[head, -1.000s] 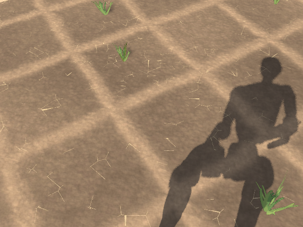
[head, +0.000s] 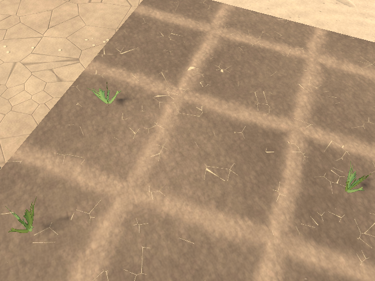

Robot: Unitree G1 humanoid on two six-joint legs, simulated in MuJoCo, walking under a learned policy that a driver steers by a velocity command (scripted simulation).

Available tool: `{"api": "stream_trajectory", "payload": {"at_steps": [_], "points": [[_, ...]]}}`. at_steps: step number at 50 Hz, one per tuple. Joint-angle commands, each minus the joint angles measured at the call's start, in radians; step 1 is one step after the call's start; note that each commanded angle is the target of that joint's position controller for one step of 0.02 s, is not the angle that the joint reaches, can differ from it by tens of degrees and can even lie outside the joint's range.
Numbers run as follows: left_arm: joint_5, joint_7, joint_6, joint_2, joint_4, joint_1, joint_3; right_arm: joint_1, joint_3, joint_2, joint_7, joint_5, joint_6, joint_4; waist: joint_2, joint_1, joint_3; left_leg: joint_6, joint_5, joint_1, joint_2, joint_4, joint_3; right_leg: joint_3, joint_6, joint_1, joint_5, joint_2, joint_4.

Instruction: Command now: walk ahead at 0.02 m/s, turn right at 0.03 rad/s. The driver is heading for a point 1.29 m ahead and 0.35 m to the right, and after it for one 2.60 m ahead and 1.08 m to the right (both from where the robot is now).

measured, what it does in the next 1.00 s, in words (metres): steps on the spot, turning right: right foot, then left foot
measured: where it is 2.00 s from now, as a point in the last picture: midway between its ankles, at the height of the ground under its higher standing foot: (180, 254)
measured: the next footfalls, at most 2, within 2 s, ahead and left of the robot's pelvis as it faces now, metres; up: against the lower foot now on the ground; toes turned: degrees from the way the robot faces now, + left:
right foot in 0.32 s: +0.02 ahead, -0.13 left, +0.00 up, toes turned -18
left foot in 0.76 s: +0.16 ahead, +0.05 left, +0.00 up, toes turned -27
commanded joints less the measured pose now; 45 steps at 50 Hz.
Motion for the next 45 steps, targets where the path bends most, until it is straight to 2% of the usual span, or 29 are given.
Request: {"api": "stream_trajectory", "payload": {"at_steps": [1,2,4,6,9,13,15,16,17,18,19,20,21,22,24,26,28,31,34,35,36,38,39,40,41,42,43,44,45], "points": [[-0.015,-0.009,0.003,0.046,-0.012,0.063,0.006,-0.094,0.000,-0.047,-0.012,-0.017,-0.041,-0.047,0.189,0.023,-0.130,0.139,0.269,0.048,0.187,-0.219,-0.057,0.056,0.023,0.096,0.106,-0.009,0.034],[-0.022,-0.012,0.003,0.053,-0.033,0.025,0.004,-0.107,-0.008,-0.075,-0.019,-0.018,-0.040,-0.049,0.189,0.011,-0.100,0.139,0.249,0.059,0.193,-0.220,-0.046,0.050,0.023,0.086,0.116,-0.010,-0.034],[-0.020,-0.018,0.005,0.056,-0.073,-0.036,-0.004,-0.067,-0.030,-0.134,-0.035,-0.011,-0.028,-0.035,0.188,-0.031,-0.080,0.173,0.264,0.135,0.254,-0.215,-0.085,0.035,0.023,0.042,0.070,-0.017,-0.108],[-0.022,-0.028,0.011,0.052,-0.098,-0.046,-0.009,-0.028,-0.042,-0.151,-0.043,-0.002,-0.016,-0.022,0.176,-0.055,-0.085,0.206,0.302,0.207,0.315,-0.202,-0.123,0.024,0.020,0.011,-0.001,-0.033,-0.135],[-0.025,-0.040,0.020,0.040,-0.116,-0.028,-0.011,-0.030,-0.053,-0.154,-0.045,0.006,-0.009,-0.016,0.172,-0.056,-0.083,0.211,0.385,0.227,0.348,-0.180,-0.114,-0.007,0.005,0.033,-0.054,-0.040,-0.177],[-0.029,-0.057,0.027,0.028,-0.126,0.016,-0.007,-0.067,-0.069,-0.165,-0.044,0.025,-0.007,-0.013,0.175,-0.025,-0.101,0.165,0.469,0.230,0.348,-0.114,-0.038,-0.065,-0.037,0.135,-0.011,-0.013,-0.331],[-0.028,-0.059,0.028,0.030,-0.112,0.078,0.004,-0.076,-0.072,-0.150,-0.043,0.042,-0.005,-0.001,0.149,0.015,-0.120,0.083,0.401,0.181,0.311,-0.001,0.052,-0.091,-0.084,0.276,0.155,0.032,-0.528],[-0.020,-0.045,0.026,0.091,-0.104,0.125,0.029,-0.031,-0.070,-0.119,-0.038,0.035,-0.007,0.014,0.020,0.018,-0.128,0.000,0.233,0.067,0.231,0.178,0.133,0.036,-0.138,0.410,0.410,0.000,-0.631],[-0.008,-0.026,0.016,0.258,-0.120,0.169,0.071,-0.088,-0.051,-0.058,-0.031,-0.010,-0.015,-0.053,-0.317,0.010,-0.124,-0.115,-0.281,-0.315,0.056,0.516,0.187,0.466,-0.302,0.624,0.928,-0.261,-0.636],[0.026,-0.038,-0.007,0.235,-0.138,0.207,0.059,-0.215,-0.047,-0.070,-0.030,-0.011,-0.029,-0.092,-0.250,0.093,-0.223,-0.127,-0.465,-0.440,-0.042,0.697,-0.027,0.616,-0.458,0.660,0.934,-0.345,-0.685],[0.027,-0.043,-0.028,0.212,-0.141,0.175,0.051,-0.231,-0.055,-0.096,-0.026,0.013,-0.034,-0.090,-0.127,0.078,-0.207,-0.108,-0.406,-0.474,-0.022,0.752,-0.091,0.541,-0.430,0.674,0.859,-0.306,-0.691],[0.003,-0.033,-0.036,0.190,-0.145,0.117,0.049,-0.215,-0.057,-0.096,-0.029,0.021,-0.038,-0.076,-0.060,0.038,-0.169,-0.096,-0.309,-0.489,-0.011,0.725,-0.108,0.469,-0.372,0.651,0.802,-0.247,-0.677],[-0.023,-0.022,-0.030,0.159,-0.156,0.061,0.039,-0.195,-0.060,-0.106,-0.037,0.012,-0.038,-0.061,-0.014,0.012,-0.148,-0.095,-0.234,-0.489,0.001,0.674,-0.114,0.423,-0.327,0.622,0.765,-0.211,-0.674],[-0.036,-0.010,-0.021,0.141,-0.170,0.018,0.032,-0.181,-0.065,-0.118,-0.041,0.007,-0.038,-0.057,-0.024,-0.012,-0.144,-0.098,-0.179,-0.442,0.003,0.632,-0.121,0.398,-0.304,0.575,0.741,-0.185,-0.680],[-0.029,0.003,-0.005,0.143,-0.182,0.011,0.032,-0.155,-0.060,-0.096,-0.033,0.011,-0.040,-0.045,-0.034,-0.025,-0.159,-0.111,-0.113,-0.381,-0.032,0.570,-0.110,0.383,-0.289,0.543,0.734,-0.144,-0.684],[-0.027,0.011,0.001,0.159,-0.184,0.028,0.039,-0.158,-0.054,-0.081,-0.030,0.017,-0.044,-0.037,-0.028,-0.017,-0.163,-0.122,-0.077,-0.357,-0.059,0.452,-0.115,0.394,-0.277,0.538,0.691,-0.122,-0.679],[-0.026,0.018,0.007,0.161,-0.189,0.011,0.037,-0.138,-0.049,-0.081,-0.026,0.020,-0.043,-0.019,-0.047,-0.019,-0.171,-0.132,-0.035,-0.320,-0.057,0.361,-0.110,0.377,-0.262,0.529,0.632,-0.119,-0.666],[-0.004,0.013,0.009,0.113,-0.181,0.007,0.011,-0.123,-0.040,-0.082,-0.015,0.023,-0.033,0.002,-0.091,0.010,-0.181,-0.133,-0.004,-0.188,-0.016,0.294,-0.074,0.336,-0.255,0.450,0.618,-0.123,-0.651],[0.025,-0.009,0.000,0.026,-0.155,-0.013,-0.035,-0.108,-0.028,-0.068,0.002,0.027,-0.034,0.008,-0.099,0.014,-0.158,-0.105,-0.011,-0.036,0.026,0.190,-0.056,0.311,-0.258,0.370,0.560,-0.129,-0.659],[0.030,-0.016,-0.005,0.030,-0.146,-0.018,-0.038,-0.110,-0.028,-0.073,0.007,0.032,-0.036,0.005,-0.106,0.016,-0.131,-0.092,-0.007,-0.001,0.021,0.143,-0.041,0.306,-0.258,0.351,0.519,-0.131,-0.663],[0.028,-0.018,-0.008,0.055,-0.142,-0.031,-0.033,-0.112,-0.033,-0.091,0.010,0.036,-0.039,-0.004,-0.110,0.008,-0.096,-0.074,0.015,0.020,0.008,0.074,-0.020,0.299,-0.253,0.339,0.475,-0.125,-0.655],[0.015,-0.012,-0.011,0.112,-0.126,0.002,-0.015,-0.124,-0.045,-0.146,0.013,0.035,-0.046,-0.028,-0.086,0.010,-0.045,-0.035,0.161,0.026,-0.005,-0.059,-0.031,0.294,-0.217,0.366,0.378,-0.097,-0.632],[0.020,-0.004,-0.016,0.119,-0.128,0.021,-0.008,-0.123,-0.055,-0.192,0.012,0.031,-0.049,-0.043,-0.022,0.028,-0.051,-0.006,0.382,0.036,0.038,-0.053,-0.117,0.266,-0.183,0.375,0.290,-0.056,-0.575],[0.032,0.000,-0.021,0.105,-0.142,0.056,-0.006,-0.119,-0.071,-0.245,0.013,0.035,-0.052,-0.042,0.111,0.078,-0.067,0.056,0.515,0.053,0.085,-0.042,-0.220,0.179,-0.135,0.344,0.203,0.039,-0.503],[0.038,0.007,-0.023,0.090,-0.152,0.012,-0.008,-0.075,-0.078,-0.236,0.014,0.047,-0.052,-0.034,0.199,0.043,-0.087,0.137,0.484,0.058,0.145,-0.104,-0.344,0.080,-0.077,0.314,0.141,0.110,-0.393],[0.027,0.012,-0.022,0.073,-0.171,-0.049,-0.007,-0.025,-0.074,-0.214,0.010,0.041,-0.050,-0.028,0.269,0.007,-0.092,0.213,0.479,0.111,0.210,-0.154,-0.490,0.058,-0.044,0.228,0.030,0.153,-0.303],[0.015,0.013,-0.020,0.055,-0.190,-0.090,-0.008,0.042,-0.073,-0.210,0.005,0.030,-0.053,-0.017,0.297,-0.033,-0.112,0.269,0.492,0.199,0.261,-0.194,-0.600,0.091,-0.035,0.116,-0.187,0.175,-0.181],[0.008,0.009,-0.018,0.050,-0.203,-0.111,-0.006,0.084,-0.077,-0.215,0.001,0.023,-0.060,-0.012,0.275,-0.059,-0.135,0.288,0.501,0.265,0.287,-0.204,-0.646,0.143,-0.026,0.032,-0.307,0.168,-0.021],[0.001,0.003,-0.018,0.040,-0.200,-0.097,-0.005,0.063,-0.083,-0.228,-0.007,0.028,-0.064,-0.016,0.211,-0.038,-0.151,0.260,0.493,0.281,0.267,-0.180,-0.607,0.179,-0.023,0.005,-0.272,0.140,0.042]]}}
Velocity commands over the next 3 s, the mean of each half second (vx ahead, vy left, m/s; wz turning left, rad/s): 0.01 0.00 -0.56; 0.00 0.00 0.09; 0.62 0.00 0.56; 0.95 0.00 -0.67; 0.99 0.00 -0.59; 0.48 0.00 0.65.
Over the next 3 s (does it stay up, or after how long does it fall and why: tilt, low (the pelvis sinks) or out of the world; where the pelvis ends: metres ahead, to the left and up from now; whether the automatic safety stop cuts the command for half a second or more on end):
stays up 1.34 -0.41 0.00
